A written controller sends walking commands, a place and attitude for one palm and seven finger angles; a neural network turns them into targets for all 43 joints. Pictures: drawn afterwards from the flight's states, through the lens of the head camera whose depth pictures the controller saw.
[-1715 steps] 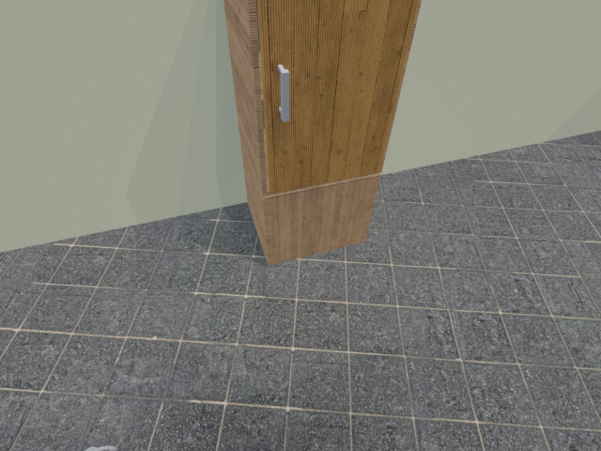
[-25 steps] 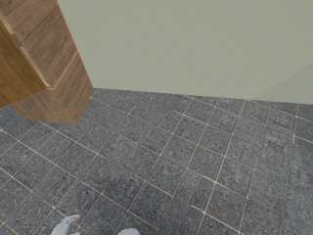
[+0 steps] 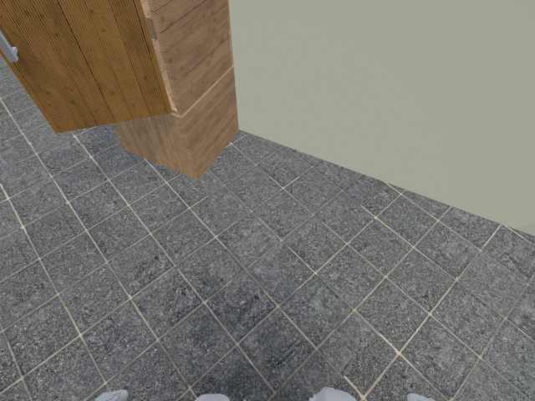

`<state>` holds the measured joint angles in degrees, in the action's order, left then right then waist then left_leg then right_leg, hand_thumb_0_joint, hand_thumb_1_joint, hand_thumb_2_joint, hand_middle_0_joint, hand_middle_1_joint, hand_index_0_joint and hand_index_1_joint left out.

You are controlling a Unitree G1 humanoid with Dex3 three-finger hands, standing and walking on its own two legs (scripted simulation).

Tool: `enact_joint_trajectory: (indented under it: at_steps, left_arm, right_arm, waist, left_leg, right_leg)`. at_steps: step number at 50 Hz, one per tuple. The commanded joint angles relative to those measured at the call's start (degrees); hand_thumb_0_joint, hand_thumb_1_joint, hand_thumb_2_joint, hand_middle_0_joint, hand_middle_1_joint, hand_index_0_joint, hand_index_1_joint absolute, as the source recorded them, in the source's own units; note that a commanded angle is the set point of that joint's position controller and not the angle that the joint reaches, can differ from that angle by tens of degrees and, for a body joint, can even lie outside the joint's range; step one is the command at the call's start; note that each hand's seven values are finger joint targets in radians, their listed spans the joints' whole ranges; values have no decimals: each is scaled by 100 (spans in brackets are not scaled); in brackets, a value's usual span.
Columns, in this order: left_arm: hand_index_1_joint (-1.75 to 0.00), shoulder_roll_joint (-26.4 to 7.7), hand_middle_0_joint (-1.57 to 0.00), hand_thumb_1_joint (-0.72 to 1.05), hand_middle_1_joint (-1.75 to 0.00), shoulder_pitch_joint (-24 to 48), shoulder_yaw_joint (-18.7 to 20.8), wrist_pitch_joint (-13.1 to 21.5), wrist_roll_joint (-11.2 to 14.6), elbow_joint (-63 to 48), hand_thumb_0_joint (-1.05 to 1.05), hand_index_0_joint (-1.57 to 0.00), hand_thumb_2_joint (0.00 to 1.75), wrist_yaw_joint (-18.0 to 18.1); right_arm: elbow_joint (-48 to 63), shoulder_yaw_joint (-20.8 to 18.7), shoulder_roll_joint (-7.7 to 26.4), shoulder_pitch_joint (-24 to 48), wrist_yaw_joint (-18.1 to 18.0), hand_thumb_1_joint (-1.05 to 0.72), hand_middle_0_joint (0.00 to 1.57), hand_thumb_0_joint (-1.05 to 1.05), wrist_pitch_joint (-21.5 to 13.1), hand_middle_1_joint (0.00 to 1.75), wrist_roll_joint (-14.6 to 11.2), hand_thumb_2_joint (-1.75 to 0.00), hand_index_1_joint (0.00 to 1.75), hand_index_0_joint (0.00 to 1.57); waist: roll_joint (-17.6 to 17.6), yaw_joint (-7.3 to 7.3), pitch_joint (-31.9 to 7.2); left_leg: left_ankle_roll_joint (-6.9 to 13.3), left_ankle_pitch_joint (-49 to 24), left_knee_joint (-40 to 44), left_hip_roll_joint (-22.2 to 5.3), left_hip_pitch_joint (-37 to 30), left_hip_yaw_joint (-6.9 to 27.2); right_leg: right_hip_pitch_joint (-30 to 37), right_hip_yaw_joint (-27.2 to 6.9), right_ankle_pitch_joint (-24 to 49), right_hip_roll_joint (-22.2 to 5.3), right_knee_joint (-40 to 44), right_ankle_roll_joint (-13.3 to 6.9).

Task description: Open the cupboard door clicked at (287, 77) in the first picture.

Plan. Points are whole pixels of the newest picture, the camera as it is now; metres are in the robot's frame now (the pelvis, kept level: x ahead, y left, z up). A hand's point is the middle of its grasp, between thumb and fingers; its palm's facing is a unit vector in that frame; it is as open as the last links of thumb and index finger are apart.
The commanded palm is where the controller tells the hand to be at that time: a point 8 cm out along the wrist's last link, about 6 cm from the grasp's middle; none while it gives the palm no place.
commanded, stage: turn to face it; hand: left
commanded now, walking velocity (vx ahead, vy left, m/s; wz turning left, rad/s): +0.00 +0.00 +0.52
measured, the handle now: out of the picture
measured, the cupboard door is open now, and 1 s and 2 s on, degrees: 43 43 43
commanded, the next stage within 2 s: take the last steps up to it in 0.42 s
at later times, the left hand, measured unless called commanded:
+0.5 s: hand out of the picture -0.01 +0.18 -0.18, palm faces +0.30 -0.93 -0.22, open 7.4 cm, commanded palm none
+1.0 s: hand out of the picture -0.04 +0.16 -0.16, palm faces +0.49 -0.85 -0.19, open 7.3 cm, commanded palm none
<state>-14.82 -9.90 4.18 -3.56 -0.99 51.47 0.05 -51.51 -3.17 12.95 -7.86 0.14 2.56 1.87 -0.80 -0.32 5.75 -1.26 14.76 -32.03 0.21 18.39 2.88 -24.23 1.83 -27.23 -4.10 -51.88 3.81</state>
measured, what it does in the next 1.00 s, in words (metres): steps on the spot, turning left: right foot, then left foot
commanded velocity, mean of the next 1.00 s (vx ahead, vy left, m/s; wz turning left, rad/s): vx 0.15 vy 0.08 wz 0.26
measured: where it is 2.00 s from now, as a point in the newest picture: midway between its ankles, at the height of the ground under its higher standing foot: (197, 335)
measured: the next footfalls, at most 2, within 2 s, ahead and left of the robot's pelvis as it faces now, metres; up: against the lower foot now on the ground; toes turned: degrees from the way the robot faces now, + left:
right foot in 0.08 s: +0.05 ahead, -0.14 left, +0.00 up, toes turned +0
left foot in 0.42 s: +0.02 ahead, +0.10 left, +0.00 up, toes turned +17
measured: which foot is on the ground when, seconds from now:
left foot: down 0.00-0.08, up 0.10-0.40, down 0.42-0.66, up 0.68-1.00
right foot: up 0.00-0.06, down 0.08-0.42, up 0.44-0.64, down 0.66-1.00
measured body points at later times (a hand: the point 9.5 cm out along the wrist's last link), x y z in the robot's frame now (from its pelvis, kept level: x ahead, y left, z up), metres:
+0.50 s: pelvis +0.02 -0.02 +0.00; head +0.05 +0.01 +0.44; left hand -0.03 +0.23 -0.16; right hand +0.20 -0.22 -0.13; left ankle -0.01 +0.09 -0.73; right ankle +0.01 -0.15 -0.70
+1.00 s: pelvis +0.08 +0.03 +0.01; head +0.12 +0.05 +0.46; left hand -0.07 +0.21 -0.15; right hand +0.27 -0.16 -0.14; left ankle +0.09 +0.18 -0.71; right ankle +0.05 -0.15 -0.73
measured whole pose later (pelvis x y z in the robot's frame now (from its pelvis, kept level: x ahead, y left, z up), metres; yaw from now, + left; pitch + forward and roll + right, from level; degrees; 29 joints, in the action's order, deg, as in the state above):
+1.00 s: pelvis +0.08 +0.03 +0.01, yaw +25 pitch +1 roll +2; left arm -9.9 -22.3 3.0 2.3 -2.0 61.6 -0.4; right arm -56.5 -3.1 12.7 -8.4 2.8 1.9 1.2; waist -2.8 -3.1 4.3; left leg -1.2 16.2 -36.3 -2.2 24.4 -5.7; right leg -2.3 9.9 -20.6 -10.1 -23.4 5.3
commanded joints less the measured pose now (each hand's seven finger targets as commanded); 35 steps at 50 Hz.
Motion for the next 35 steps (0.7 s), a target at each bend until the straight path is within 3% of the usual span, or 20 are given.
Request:
enact_joint_trajectory:
  at_steps: [1, 2, 3, 4, 6, 9, 13, 16, 18, 19, 20, 21, 22, 24, 27, 31, 32, 33, 34, 35]
  left_arm:
    - [-30, -347, -20, 90, -30, -550, 112, 266, 43, -397, 0, -20, 90, 33]
    - [-30, -510, -20, 90, -30, -800, 158, 316, 19, -354, 0, -20, 90, 61]
    - [-30, -1025, -20, 90, -30, -976, 264, 372, -75, -356, 0, -20, 90, 122]
    - [-30, -1335, -20, 90, -30, -876, 275, 368, -93, -419, 0, -20, 90, 135]
    - [-30, -870, -20, 90, -30, -464, 181, 393, -44, -477, 0, -20, 90, 200]
    - [-30, -666, -20, 90, -30, -286, 94, 421, -54, -485, 0, -20, 90, 177]
    - [-30, -824, -20, 90, -30, -731, 149, 434, -77, -247, 0, -20, 90, 174]
    - [-30, -885, -20, 90, -30, -828, 180, 434, -59, -72, 0, -20, 90, 160]
    - [-30, -826, -20, 90, -30, -668, 178, 413, 6, -41, 0, -20, 90, 144]
    - [-30, -695, -20, 90, -30, -610, 153, 393, 52, -84, 0, -20, 90, 124]
    - [-30, -381, -20, 90, -30, -659, 80, 362, 61, -205, 0, -20, 90, 102]
    - [-30, -204, -20, 90, -30, -382, -25, 309, 46, -351, 0, -20, 90, 120]
    - [-30, -309, -20, 90, -30, -118, 3, 221, 11, -337, 0, -20, 90, 130]
    - [-30, -304, -20, 90, -30, -90, 34, 177, 38, -155, 0, -20, 90, 99]
    - [-30, -116, -20, 90, -30, -283, -12, 192, 43, 33, 0, -20, 90, 43]
    - [-30, -101, -20, 90, -30, -938, 34, 339, -21, 258, 0, -20, 90, -59]
    - [-30, -316, -20, 90, -30, -1191, 96, 397, -65, 326, 0, -20, 90, -48]
    - [-30, -860, -20, 90, -30, -1494, 222, 451, -126, 359, 0, -20, 90, 2]
    - [-30, -1105, -20, 90, -30, -1644, 243, 450, -79, 287, 0, -20, 90, 29]
    - [-30, -1000, -20, 90, -30, -1481, 249, 508, -67, 249, 0, -20, 90, 91]
  right_arm:
    - [470, -339, 1201, 230, -67, -90, 20, 0, -79, 30, -42, -90, 30, 20]
    - [512, -325, 1073, 324, -53, -90, 20, 0, -71, 30, -86, -90, 30, 20]
    - [631, -283, 684, 278, -11, -90, 20, 0, -59, 30, -142, -90, 30, 20]
    - [744, -266, 634, 399, 33, -90, 20, 0, -58, 30, -120, -90, 30, 20]
    - [574, -295, 701, 432, 36, -90, 20, 0, 9, 30, -89, -90, 30, 20]
    - [411, -176, 407, 326, 114, -90, 20, 0, 53, 30, -109, -90, 30, 20]
    - [361, -78, 207, 551, 130, -90, 20, 0, -9, 30, -141, -90, 30, 20]
    - [268, -38, 195, 396, 87, -90, 20, 0, -76, 30, -156, -90, 30, 20]
    - [130, -42, 328, 69, 57, -90, 20, 0, -120, 30, -129, -90, 30, 20]
    - [75, -99, 603, -140, 40, -90, 20, 0, -172, 30, -99, -90, 30, 20]
    - [75, -205, 1081, -334, 17, -90, 20, 0, -197, 30, -55, -90, 30, 20]
    - [23, -239, 1349, -573, -28, -90, 20, 0, -138, 30, -32, -90, 30, 20]
    - [-9, -228, 1269, -566, -103, -90, 20, 0, -144, 30, -13, -90, 30, 20]
    - [45, -151, 1019, -205, -191, -90, 20, 0, -168, 30, -19, -90, 30, 20]
    - [44, -99, 904, -34, -201, -90, 20, 0, -199, 30, -5, -90, 30, 20]
    - [-6, -140, 908, 94, -114, -90, 20, 0, -151, 30, -54, -90, 30, 20]
    - [46, -132, 724, 126, -76, -90, 20, 0, -149, 30, -85, -90, 30, 20]
    - [227, -59, 333, 183, -13, -90, 20, 0, -163, 30, -132, -90, 30, 20]
    - [472, -81, 533, 642, 56, -90, 20, 0, -158, 30, -66, -90, 30, 20]
    - [481, -137, 583, 697, 77, -90, 20, 0, -137, 30, -58, -90, 30, 20]
  waist:
    - [883, -121, -935]
    - [561, -267, -976]
    - [-886, -339, -947]
    - [-1650, -383, -761]
    - [-1362, -144, -510]
    - [-1147, 1, -559]
    - [-1022, -248, -727]
    - [-1062, -208, -859]
    - [-886, 21, -860]
    - [-296, 144, -1030]
    - [1105, 221, -1220]
    - [1534, 373, -1110]
    - [1183, 393, -971]
    - [1501, 213, -777]
    - [1056, 50, -821]
    - [884, -236, -668]
    - [254, -384, -456]
    - [-1529, -568, -239]
    - [-1528, -757, 28]
    - [-1165, -560, 129]
  left_leg:
    - [780, -1241, 663, -972, 87, 1199]
    - [530, -740, 226, -655, 457, 985]
    - [107, 647, -983, 102, 1467, 261]
    - [-60, 2089, -2506, 350, 1561, -131]
    - [-41, 1646, -3810, -60, 1614, 141]
    - [-175, 1261, -3124, -106, 1224, -277]
    - [-169, 1248, -1571, 31, 768, -685]
    - [-102, 863, -488, 118, 269, -833]
    - [-3, -83, 538, 52, -598, -766]
    - [171, -1138, 901, -376, -1390, -404]
    - [754, -2833, 833, -1627, -2129, 1137]
    - [1456, -3685, 1048, -2372, -1749, 1641]
    - [1533, -3209, 1140, -2168, -1435, 1630]
    - [1362, -3023, 1145, -1771, -1033, 1211]
    - [1133, -2666, 1065, -1415, -871, 676]
    - [752, 740, 871, -834, 137, 563]
    - [506, 1490, 169, -377, 903, 237]
    - [160, 2021, -1335, 268, 2169, -393]
    - [136, 2010, -2704, 128, 2332, -157]
    - [126, 1543, -3413, -155, 2392, 152]
  right_leg:
    - [1305, 207, 821, 335, 1788, -34]
    - [1851, 6, 1231, 102, 2672, -84]
    - [2395, -1560, 1139, -1241, 3502, -518]
    - [1794, -2450, 1418, -2406, 3874, -1215]
    - [1407, -1835, 2346, -1996, 3497, -1382]
    - [1531, -419, 3632, -1437, 3119, -1100]
    - [2155, -197, 4494, -1453, 2857, -1083]
    - [2316, -54, 4876, -1449, 2524, -983]
    - [1789, 167, 4303, -1325, 2149, -684]
    - [1190, 387, 3627, -1132, 1628, -408]
    - [32, 685, 1273, -497, 714, -50]
    - [-236, 386, -1054, -244, -52, 1]
    - [-328, 78, -935, -181, -551, -29]
    - [-354, -188, -427, -181, -781, -44]
    - [278, 64, -223, -23, 100, -81]
    - [1673, 514, 621, 313, 2044, -150]
    - [2229, 37, 246, -79, 2808, -257]
    - [2714, -2037, -988, -1532, 3906, -797]
    - [2064, -3112, -1474, -2452, 4661, -1334]
    - [1702, -3341, -1754, -2531, 4684, -1474]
